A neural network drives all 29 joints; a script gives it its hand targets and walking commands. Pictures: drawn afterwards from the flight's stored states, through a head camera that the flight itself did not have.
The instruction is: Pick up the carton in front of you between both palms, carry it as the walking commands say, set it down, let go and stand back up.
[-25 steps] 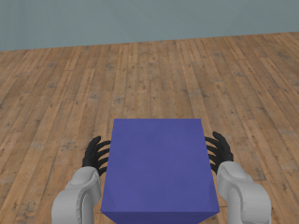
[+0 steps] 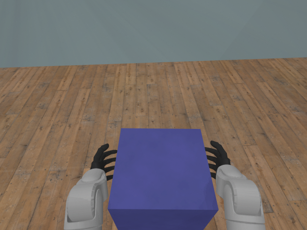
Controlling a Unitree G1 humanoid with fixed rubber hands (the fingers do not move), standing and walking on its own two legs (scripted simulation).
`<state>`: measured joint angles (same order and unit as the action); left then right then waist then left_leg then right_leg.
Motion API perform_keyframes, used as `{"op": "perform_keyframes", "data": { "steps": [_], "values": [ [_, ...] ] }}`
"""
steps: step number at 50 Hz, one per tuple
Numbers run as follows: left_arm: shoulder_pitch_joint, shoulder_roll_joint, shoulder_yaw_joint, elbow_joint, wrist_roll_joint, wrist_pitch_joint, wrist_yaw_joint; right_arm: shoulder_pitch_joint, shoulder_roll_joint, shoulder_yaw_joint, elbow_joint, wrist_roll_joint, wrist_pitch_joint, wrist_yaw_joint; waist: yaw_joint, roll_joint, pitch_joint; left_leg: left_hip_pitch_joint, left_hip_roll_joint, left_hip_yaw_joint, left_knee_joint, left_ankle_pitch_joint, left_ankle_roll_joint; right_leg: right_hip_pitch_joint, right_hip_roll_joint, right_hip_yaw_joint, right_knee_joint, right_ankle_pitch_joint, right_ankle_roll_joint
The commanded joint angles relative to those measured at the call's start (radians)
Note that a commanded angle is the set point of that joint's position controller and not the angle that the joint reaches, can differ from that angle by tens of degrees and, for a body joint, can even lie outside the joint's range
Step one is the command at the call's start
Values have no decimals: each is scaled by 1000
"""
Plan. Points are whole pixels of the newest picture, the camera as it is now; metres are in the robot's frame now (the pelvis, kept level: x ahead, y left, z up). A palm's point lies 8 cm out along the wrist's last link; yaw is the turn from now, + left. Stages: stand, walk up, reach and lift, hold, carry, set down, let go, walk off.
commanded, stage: carry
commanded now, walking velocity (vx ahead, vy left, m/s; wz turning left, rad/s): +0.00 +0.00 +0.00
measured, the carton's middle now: (159, 185) +0.25 +0.00 -0.02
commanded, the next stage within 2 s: hold in 1.20 s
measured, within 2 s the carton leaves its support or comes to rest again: neither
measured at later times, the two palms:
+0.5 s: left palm (101, 170) +0.27 +0.15 +0.04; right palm (216, 167) +0.27 -0.15 +0.04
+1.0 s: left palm (100, 174) +0.25 +0.15 +0.04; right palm (217, 171) +0.25 -0.15 +0.04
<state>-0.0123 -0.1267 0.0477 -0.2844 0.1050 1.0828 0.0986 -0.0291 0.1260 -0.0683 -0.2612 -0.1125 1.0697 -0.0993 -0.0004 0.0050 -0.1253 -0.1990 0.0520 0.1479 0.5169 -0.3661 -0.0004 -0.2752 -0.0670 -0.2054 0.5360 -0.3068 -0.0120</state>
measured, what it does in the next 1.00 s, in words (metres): stands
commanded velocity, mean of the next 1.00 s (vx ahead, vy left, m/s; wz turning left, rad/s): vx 0.00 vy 0.00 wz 0.00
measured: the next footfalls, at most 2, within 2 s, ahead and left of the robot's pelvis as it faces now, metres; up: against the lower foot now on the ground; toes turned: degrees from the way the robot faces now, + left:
none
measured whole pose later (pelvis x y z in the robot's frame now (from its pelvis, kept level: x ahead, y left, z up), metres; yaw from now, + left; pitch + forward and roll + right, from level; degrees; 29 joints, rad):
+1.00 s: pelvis -0.03 +0.00 +0.00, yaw +0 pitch +2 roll +0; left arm -0.20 -0.14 0.16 0.14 0.23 0.74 0.02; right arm -0.22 0.14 -0.18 0.16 -0.24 0.74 -0.04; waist 0.00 0.00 -0.08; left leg -0.22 0.04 0.15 0.50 -0.31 0.02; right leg -0.29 -0.07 -0.20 0.50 -0.24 -0.02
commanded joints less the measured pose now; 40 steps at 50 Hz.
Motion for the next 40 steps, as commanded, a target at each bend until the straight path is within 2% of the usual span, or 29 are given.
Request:
{"op": "perform_keyframes", "data": {
  "steps": [1,5,14,18,22,26,30,40],
  "values": [
    [-408,-631,-510,-58,-185,-99,-114,-391,623,529,-70,202,-84,126,-3,7,-201,44,118,-79,-30,604,6,151,-104,98,-11,512,-2],
    [-424,-644,-482,33,-151,-167,-148,-416,643,504,20,173,-154,161,-4,3,-210,51,117,-80,-37,574,9,160,-105,99,-18,488,-2],
    [-543,-699,-376,326,-80,-357,-223,-532,694,395,323,103,-341,238,-3,3,-174,29,112,-84,-75,446,16,147,-106,107,-61,398,-6],
    [-632,-780,-387,408,-81,-449,-262,-620,773,406,412,102,-432,276,-1,2,-177,28,109,-89,-88,390,20,143,-107,113,-74,357,-8],
    [-673,-869,-433,408,-102,-470,-289,-657,863,453,414,119,-453,302,-1,1,-204,38,109,-92,-85,385,23,149,-109,114,-72,353,-8],
    [-647,-913,-479,350,-131,-424,-292,-633,909,497,356,145,-407,304,-1,-1,-229,46,110,-91,-73,405,22,156,-111,112,-62,374,-7],
    [-603,-888,-446,359,-112,-385,-288,-589,885,462,364,125,-368,300,0,-4,-222,38,109,-89,-68,410,21,146,-112,111,-60,383,-5],
    [-647,-903,-445,356,-122,-385,-294,-626,903,465,357,133,-367,304,0,-4,-195,17,107,-95,-87,343,22,127,-113,119,-79,324,-7]
  ]
}}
